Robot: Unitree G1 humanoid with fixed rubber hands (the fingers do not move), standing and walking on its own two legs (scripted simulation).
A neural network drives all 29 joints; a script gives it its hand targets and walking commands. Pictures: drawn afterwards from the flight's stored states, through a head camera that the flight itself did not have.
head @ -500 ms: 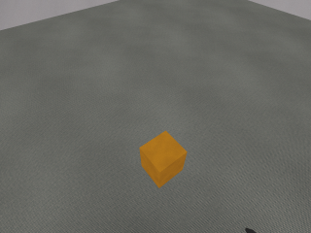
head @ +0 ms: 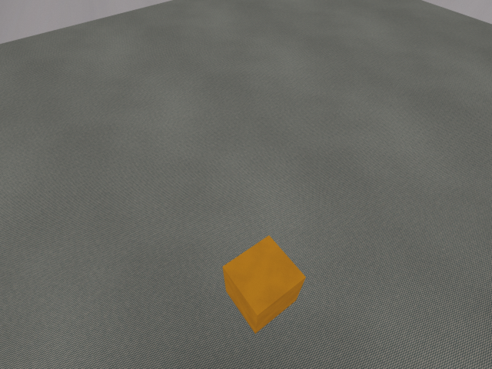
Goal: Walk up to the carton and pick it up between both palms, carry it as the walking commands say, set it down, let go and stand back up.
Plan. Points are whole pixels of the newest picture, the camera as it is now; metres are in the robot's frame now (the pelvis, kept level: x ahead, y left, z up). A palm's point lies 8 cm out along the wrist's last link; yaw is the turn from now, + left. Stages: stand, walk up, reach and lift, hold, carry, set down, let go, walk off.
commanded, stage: walk up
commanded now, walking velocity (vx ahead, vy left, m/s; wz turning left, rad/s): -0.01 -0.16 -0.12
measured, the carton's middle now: (262, 284) +0.48 -0.03 -0.64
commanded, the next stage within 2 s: none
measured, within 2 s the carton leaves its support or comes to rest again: neither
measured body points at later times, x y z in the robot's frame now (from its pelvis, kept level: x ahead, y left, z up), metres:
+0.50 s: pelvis +0.01 -0.06 +0.01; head +0.03 -0.08 +0.46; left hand +0.10 +0.18 -0.12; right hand +0.06 -0.32 -0.14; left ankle +0.00 +0.10 -0.70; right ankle +0.02 -0.16 -0.73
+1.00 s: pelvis -0.01 -0.06 +0.01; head +0.01 -0.07 +0.46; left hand +0.07 +0.18 -0.13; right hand +0.04 -0.32 -0.14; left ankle +0.01 +0.08 -0.73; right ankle +0.00 -0.16 -0.73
